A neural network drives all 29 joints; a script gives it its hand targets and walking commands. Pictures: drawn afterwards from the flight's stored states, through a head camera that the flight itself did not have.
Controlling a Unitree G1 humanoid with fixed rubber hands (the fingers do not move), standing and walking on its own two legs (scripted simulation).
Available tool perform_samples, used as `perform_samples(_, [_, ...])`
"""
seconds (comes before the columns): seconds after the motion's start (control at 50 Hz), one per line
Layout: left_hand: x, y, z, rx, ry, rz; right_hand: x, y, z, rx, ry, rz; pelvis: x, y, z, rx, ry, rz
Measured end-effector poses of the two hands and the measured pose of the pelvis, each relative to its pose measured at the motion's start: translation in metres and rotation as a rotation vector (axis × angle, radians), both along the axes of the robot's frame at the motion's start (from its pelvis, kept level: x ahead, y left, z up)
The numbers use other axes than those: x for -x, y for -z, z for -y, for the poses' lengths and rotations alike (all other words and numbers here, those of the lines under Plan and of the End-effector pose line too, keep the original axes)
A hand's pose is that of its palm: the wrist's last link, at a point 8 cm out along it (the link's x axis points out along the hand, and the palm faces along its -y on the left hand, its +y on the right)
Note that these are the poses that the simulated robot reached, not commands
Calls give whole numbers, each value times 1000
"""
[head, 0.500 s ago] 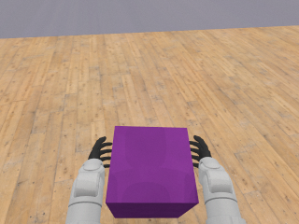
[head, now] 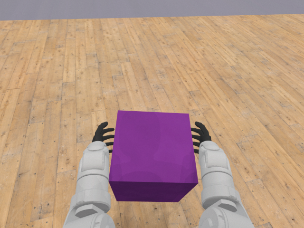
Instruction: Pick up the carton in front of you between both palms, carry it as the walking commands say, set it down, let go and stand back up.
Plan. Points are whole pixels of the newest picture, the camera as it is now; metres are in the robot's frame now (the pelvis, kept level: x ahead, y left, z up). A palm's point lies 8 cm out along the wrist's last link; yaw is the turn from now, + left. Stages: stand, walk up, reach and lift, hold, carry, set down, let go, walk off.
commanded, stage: set down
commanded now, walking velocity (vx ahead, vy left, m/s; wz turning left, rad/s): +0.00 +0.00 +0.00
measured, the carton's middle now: (150, 160) +0.34 +0.00 -0.06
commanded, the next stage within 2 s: none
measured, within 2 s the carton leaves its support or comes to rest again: neither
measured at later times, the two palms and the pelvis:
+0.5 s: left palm (104, 165) +0.38 +0.17 -0.19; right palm (181, 163) +0.39 -0.13 -0.17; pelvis -0.03 -0.03 -0.10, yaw -1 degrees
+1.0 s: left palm (101, 173) +0.42 +0.20 -0.34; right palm (167, 171) +0.43 -0.09 -0.32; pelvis -0.05 -0.02 -0.23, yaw -5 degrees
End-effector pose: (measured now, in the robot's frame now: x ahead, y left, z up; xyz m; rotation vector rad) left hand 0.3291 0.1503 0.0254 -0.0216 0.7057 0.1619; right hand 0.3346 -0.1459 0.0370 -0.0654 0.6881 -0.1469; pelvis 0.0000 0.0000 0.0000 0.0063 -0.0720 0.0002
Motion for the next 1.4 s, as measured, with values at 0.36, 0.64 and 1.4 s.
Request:
perform_samples(0.36, [-32, 180, -11, -29, 6, 5, -38, 174, -12, -14, 22, 8, 25, 65, 25, 43, -9, -536])
perform_samples(0.64, [-67, 244, -26, -14, -2, 7, -69, 238, -28, -62, 62, 27, 26, 132, 29, 55, 8, -768])
perform_samples(1.4, [-112, 476, -70, -66, 21, -51, -120, 470, -72, -31, 12, -15, 70, 309, 18, 84, 66, -891])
